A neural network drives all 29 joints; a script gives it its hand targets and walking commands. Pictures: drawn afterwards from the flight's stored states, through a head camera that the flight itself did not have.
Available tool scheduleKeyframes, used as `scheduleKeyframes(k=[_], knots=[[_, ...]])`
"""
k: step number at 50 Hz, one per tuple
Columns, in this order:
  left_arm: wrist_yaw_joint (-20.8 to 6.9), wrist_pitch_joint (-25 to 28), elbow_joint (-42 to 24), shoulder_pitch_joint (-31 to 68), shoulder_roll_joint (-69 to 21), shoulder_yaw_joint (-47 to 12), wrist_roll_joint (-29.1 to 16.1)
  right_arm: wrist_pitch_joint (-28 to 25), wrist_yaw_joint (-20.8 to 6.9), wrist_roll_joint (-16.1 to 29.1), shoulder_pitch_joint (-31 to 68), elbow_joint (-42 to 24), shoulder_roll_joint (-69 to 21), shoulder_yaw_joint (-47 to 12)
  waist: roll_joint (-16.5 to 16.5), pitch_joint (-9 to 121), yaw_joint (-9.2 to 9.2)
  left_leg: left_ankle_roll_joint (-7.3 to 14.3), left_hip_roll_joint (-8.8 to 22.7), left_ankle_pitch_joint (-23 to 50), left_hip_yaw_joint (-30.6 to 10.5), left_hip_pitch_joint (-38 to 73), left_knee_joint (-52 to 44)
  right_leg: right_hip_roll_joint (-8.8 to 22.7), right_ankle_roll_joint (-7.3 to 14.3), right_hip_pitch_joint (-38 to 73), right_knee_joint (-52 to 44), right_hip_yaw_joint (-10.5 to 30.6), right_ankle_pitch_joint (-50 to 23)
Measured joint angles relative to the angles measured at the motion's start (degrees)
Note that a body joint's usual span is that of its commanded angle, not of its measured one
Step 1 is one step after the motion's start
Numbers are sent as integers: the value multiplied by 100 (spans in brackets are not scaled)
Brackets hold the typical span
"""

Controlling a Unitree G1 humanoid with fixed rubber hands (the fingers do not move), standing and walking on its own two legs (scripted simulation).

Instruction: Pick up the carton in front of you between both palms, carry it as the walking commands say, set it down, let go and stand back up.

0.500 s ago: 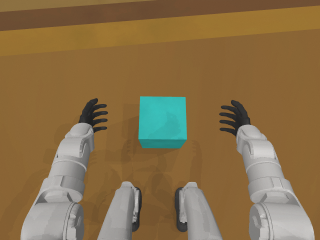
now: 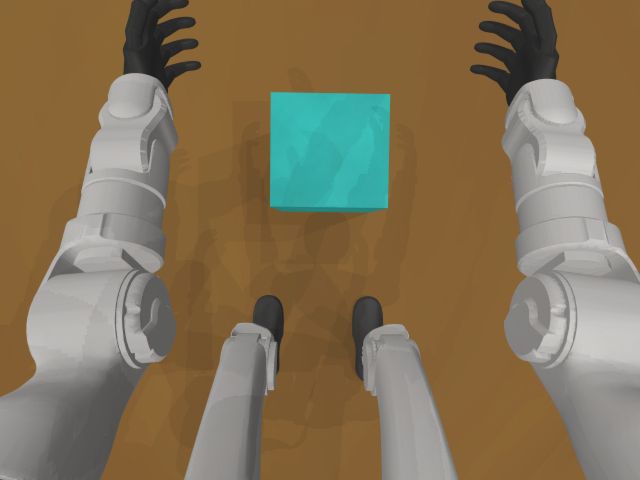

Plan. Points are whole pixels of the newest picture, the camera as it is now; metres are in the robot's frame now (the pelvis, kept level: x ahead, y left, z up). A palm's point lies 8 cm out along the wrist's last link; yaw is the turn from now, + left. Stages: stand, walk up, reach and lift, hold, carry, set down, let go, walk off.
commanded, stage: reach and lift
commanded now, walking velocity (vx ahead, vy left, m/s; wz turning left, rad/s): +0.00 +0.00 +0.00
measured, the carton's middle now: (327, 162) +0.51 -0.01 -0.52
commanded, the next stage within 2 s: none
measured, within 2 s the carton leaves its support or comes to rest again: leaves its support in 1.68 s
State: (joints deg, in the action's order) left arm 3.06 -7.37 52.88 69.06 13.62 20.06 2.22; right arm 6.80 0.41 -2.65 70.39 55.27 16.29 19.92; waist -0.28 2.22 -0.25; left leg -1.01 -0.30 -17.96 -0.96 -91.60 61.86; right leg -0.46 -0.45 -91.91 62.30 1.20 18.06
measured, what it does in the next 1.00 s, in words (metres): lowers itself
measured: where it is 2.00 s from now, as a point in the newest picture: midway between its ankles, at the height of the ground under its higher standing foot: (317, 353)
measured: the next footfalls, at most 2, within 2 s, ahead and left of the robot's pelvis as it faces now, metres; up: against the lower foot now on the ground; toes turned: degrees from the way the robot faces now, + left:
none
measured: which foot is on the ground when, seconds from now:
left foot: down 0.00-1.00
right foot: down 0.00-1.00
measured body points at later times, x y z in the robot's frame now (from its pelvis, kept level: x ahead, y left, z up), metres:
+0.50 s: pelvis -0.04 +0.00 -0.21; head +0.33 +0.00 +0.06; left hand +0.52 +0.18 -0.36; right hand +0.52 -0.21 -0.36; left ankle +0.06 +0.13 -0.61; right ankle +0.06 -0.12 -0.61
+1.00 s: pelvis -0.04 +0.00 -0.28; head +0.34 +0.00 -0.05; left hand +0.53 +0.17 -0.46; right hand +0.52 -0.19 -0.46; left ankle +0.06 +0.13 -0.61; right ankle +0.06 -0.12 -0.61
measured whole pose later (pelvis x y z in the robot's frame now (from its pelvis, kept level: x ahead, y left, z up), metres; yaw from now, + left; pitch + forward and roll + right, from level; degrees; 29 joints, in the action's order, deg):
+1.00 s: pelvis -0.04 +0.00 -0.28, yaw +0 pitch +37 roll +0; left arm 7.3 -3.0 64.8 85.8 20.6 4.1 -13.3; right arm 2.5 6.1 13.6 86.0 66.2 22.7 3.9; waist -0.3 -22.2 -0.5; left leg -2.8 -2.6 -35.0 -1.9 -129.4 127.3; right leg -1.9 -2.0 -129.7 127.6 2.0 35.0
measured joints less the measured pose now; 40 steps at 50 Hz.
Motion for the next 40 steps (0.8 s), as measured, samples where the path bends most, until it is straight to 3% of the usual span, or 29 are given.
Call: scheduleKeyframes(k=[5, 10, 25, 35, 40], knots=[[-61, 173, 19, -169, -186, 281, 290, -180, -65, -269, -194, 4, -196, 305, -8, 329, -4, -38, -55, -208, -84, -581, 417, -51, -41, -574, 409, 63, 203], [-2, 233, 70, -206, -257, 279, 314, -239, -4, -294, -275, 22, -243, 329, -6, 446, 3, -76, -123, -613, -140, -1447, 1439, -101, -79, -1437, 1427, 110, 610], [442, 5, 256, 728, 504, -1025, -1098, -29, 466, 1149, 653, 218, 522, -1028, -22, -944, -18, -173, -286, -1309, -147, -3416, 4799, -228, -190, -3409, 4785, 160, 1301], [406, 120, 1210, 1753, 695, -1220, -1293, -116, 482, 1335, 1681, 1131, 701, -1309, -35, -1987, -11, -215, -301, -1328, -124, -3804, 5809, -237, -210, -3806, 5801, 144, 1315], [386, 283, 1369, 1911, 725, -1329, -1360, -274, 485, 1435, 1798, 1275, 747, -1414, -2, -2498, -9, -212, -274, -1459, -111, -3736, 6161, -175, -167, -3740, 6163, 103, 1457]])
